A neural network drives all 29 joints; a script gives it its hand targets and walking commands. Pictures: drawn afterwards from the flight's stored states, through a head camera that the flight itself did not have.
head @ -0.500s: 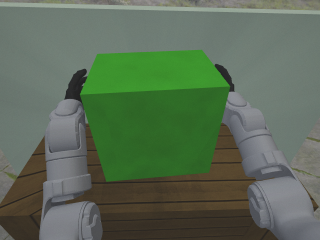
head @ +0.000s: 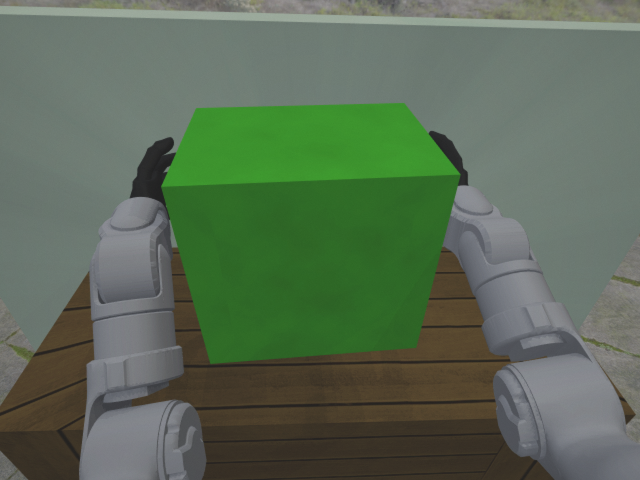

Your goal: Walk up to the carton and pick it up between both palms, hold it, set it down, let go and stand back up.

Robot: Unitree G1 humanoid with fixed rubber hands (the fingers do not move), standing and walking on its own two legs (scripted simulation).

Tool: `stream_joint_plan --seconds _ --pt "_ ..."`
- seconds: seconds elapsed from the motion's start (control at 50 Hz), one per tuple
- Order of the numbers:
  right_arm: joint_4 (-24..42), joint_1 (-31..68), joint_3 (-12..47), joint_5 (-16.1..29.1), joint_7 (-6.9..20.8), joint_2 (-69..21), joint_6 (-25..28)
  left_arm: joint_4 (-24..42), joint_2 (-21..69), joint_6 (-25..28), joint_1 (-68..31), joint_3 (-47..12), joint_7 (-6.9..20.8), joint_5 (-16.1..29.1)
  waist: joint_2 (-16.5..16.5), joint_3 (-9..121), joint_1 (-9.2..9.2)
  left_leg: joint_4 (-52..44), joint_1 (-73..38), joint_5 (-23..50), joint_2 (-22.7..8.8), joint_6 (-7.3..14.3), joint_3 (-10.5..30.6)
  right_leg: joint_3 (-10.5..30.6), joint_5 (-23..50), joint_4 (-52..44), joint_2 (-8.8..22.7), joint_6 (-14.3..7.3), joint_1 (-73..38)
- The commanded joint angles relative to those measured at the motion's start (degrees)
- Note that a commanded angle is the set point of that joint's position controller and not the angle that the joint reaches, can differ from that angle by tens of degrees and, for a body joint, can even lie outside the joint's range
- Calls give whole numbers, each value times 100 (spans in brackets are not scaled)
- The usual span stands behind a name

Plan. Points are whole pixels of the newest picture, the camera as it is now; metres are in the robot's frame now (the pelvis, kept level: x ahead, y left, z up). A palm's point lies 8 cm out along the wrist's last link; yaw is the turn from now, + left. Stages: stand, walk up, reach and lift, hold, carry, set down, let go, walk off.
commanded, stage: hold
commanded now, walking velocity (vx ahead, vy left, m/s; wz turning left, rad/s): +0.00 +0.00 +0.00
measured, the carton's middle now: (309, 231) +0.36 +0.00 +0.20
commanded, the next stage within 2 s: none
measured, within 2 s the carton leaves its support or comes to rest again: neither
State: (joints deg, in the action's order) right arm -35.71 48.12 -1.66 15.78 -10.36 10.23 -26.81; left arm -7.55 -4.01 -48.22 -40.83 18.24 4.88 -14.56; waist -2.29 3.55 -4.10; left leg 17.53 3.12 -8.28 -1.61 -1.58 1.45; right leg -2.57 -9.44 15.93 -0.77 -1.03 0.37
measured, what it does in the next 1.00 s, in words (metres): stands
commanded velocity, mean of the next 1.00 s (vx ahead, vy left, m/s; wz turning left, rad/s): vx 0.00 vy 0.00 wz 0.00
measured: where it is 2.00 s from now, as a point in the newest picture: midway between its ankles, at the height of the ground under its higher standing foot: outside the picture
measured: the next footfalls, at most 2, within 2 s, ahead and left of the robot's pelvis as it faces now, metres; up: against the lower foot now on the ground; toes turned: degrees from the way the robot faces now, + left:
none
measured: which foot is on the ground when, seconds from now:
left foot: down 0.00-1.00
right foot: down 0.00-1.00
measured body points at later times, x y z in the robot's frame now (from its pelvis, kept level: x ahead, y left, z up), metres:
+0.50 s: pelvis +0.00 +0.00 +0.00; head -0.07 +0.02 +0.44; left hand +0.37 +0.18 +0.25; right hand +0.38 -0.17 +0.24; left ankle +0.02 +0.14 -0.75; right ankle +0.00 -0.11 -0.75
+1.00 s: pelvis +0.00 +0.00 +0.00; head -0.07 +0.02 +0.44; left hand +0.37 +0.18 +0.25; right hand +0.39 -0.17 +0.24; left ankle +0.02 +0.14 -0.75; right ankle +0.00 -0.11 -0.75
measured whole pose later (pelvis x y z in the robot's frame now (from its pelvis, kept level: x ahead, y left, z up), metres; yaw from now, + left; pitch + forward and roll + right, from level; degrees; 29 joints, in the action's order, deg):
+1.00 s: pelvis +0.00 +0.00 +0.00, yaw +0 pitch -6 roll +0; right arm -35.6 48.3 -1.2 16.5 -10.7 10.6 -27.0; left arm -7.6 -4.1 -47.7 -40.8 17.8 4.4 -14.5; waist -1.9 4.1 -4.0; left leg 17.4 3.5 -8.1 -1.5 -1.5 1.6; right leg -2.1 -9.2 15.7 -0.9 -1.0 0.7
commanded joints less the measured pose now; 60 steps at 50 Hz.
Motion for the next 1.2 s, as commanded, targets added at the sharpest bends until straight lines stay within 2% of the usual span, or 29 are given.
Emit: stream_joint_plan --seconds 0.0,0.04,0.08,0.1,0.12,0.16,0.2,0.26,0.36,0.38,0.42,0.54,0.58,0.62,0.64,0.66,0.7,0.72,0.74,0.8,0.84,0.86,0.9,0.92,0.94,0.96,1.06,1.14,1.18 --pt "2091 4423 1960 886 653 -3529 189 1062 2997 494 -4048 -2754 562 1075 415 2354 -137 18 -737 1444 426 23 -181 73 1335 -127 -224 337 -373" --pt "1760 4371 1883 808 615 -3438 129 610 2858 491 -3990 -2495 596 986 292 1808 -56 -12 -432 1168 463 42 -230 48 1148 -168 -245 383 -358" --pt "1990 4178 2004 895 624 -3430 151 1064 2949 511 -3857 -2657 570 994 396 2122 -77 -28 -650 1435 402 2 -185 13 1315 -133 -252 357 -432" --pt "1870 4224 1933 854 611 -3407 110 701 2908 460 -3814 -2518 591 935 284 1878 -69 -38 -554 1278 407 3 -228 25 1104 -157 -262 351 -398" --pt "1907 4332 2049 813 614 -3452 132 699 2903 468 -3933 -2420 611 904 141 1858 31 -60 -527 1212 387 94 -206 13 1057 -175 -280 371 -366" --pt "2012 4346 2064 867 624 -3547 153 904 2870 482 -3849 -2484 611 937 164 2082 41 -61 -604 1262 396 98 -235 28 1161 -150 -238 352 -433" --pt "2246 4457 2158 922 609 -3519 186 982 2875 495 -3945 -2551 573 979 143 2187 14 3 -651 1474 441 60 -225 31 1380 -87 -283 370 -594" --pt "2046 4366 2014 887 625 -3501 195 1058 2927 534 -3968 -2681 552 994 370 2108 5 6 -657 1405 422 8 -248 41 1164 -114 -289 360 -408" --pt "2002 4161 1959 872 621 -3409 151 1147 2917 493 -3947 -2811 532 1024 504 1906 -169 22 -723 1502 374 -55 -171 16 1201 -157 -251 287 -250" --pt "1929 4115 1948 867 635 -3347 110 968 2874 459 -3851 -2713 547 1038 312 1868 -111 -21 -660 1452 326 -64 -189 -25 1121 -135 -283 283 -313" --pt "1887 4198 1932 797 654 -3392 112 896 2907 450 -3955 -2629 584 942 294 1688 -64 -121 -493 1158 357 27 -213 -8 903 -183 -244 291 -283" --pt "2092 4357 1948 894 680 -3349 147 928 2900 444 -3919 -2659 585 994 405 1926 -91 -54 -549 1341 345 -43 -215 52 1060 -200 -246 276 -413" --pt "2263 4462 2103 924 658 -3500 188 1054 2918 476 -3956 -2674 569 1006 244 2265 2 3 -632 1500 370 -5 -206 43 1361 -111 -295 299 -600" --pt "2040 4387 1951 839 630 -3436 137 705 2857 470 -3844 -2523 572 958 202 1869 -21 -58 -559 1153 382 56 -247 39 1060 -208 -249 338 -326" --pt "2044 4386 1993 908 644 -3445 162 1066 2955 495 -3982 -2651 559 992 372 2006 6 -75 -558 1218 392 32 -244 41 1032 -168 -257 314 -354" --pt "1833 4346 1857 820 657 -3403 126 683 2908 460 -3969 -2553 566 949 341 1759 -84 -92 -492 949 359 8 -209 53 753 -172 -238 299 -199" --pt "2121 4456 2005 908 696 -3470 195 1062 2985 496 -4028 -2693 547 1033 360 2178 33 -97 -575 1184 367 51 -248 46 902 -137 -257 291 -354" --pt "1890 4460 1894 845 704 -3409 141 798 2902 466 -4137 -2621 559 1000 295 2031 -27 -118 -525 969 358 50 -233 39 752 -218 -263 291 -270" --pt "1842 4513 1921 822 699 -3498 133 644 2861 470 -4072 -2568 564 992 234 1839 41 -152 -320 813 379 108 -215 61 706 -206 -224 322 -247" --pt "1763 4431 1799 755 692 -3467 152 691 2929 460 -4038 -2547 614 937 354 1813 -6 -169 -347 746 385 111 -205 96 664 -197 -209 314 -160" --pt "2066 4613 1943 879 714 -3498 208 919 2980 503 -4108 -2680 597 1046 314 2210 -2 -108 -577 1117 359 60 -231 92 932 -135 -256 300 -318" --pt "1746 4546 1857 837 696 -3464 147 546 2912 472 -4139 -2557 593 991 323 1982 -28 -93 -466 932 382 61 -259 55 814 -169 -230 318 -242" --pt "1786 4445 1833 786 655 -3421 130 576 2912 472 -3927 -2580 593 992 257 1747 -61 -116 -430 1022 397 75 -217 64 935 -201 -227 326 -260" --pt "1961 4454 1925 860 664 -3505 148 883 2946 501 -3990 -2642 612 1014 265 2138 -15 -85 -568 1171 400 56 -246 95 1103 -147 -241 319 -399" --pt "1690 4379 1780 794 652 -3470 102 533 2896 503 -4026 -2552 629 1046 253 1744 -110 -110 -421 909 407 39 -226 72 858 -205 -206 334 -238" --pt "1731 4503 1788 802 665 -3535 94 546 2881 502 -4167 -2495 641 999 104 1758 -55 -161 -364 814 385 108 -240 82 731 -250 -226 337 -178" --pt "2052 4456 1898 902 611 -3487 142 787 2940 533 -4027 -2637 612 1031 370 2091 -127 -12 -675 1339 425 12 -228 111 1185 -129 -228 351 -395" --pt "2106 4416 2034 943 602 -3435 107 969 2963 513 -4043 -2669 559 1027 292 2098 1 21 -646 1588 404 -19 -169 4 1310 -126 -336 355 -410" --pt "1988 4261 1978 977 632 -3416 79 1021 2895 480 -4043 -2699 567 1084 414 2032 -134 62 -690 1537 384 -59 -203 40 1293 -151 -258 293 -307"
